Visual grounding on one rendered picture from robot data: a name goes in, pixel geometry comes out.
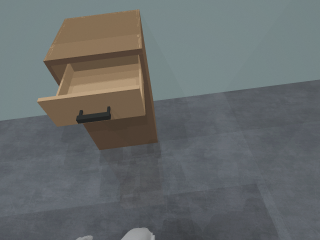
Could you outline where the robot left thigh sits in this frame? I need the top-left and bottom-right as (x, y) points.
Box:
(121, 228), (155, 240)

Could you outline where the cabinet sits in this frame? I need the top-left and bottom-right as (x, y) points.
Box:
(43, 9), (158, 150)

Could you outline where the drawer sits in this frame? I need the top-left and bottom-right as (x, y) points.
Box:
(37, 55), (146, 127)

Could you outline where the handle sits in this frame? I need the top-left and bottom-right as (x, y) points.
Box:
(76, 106), (111, 124)

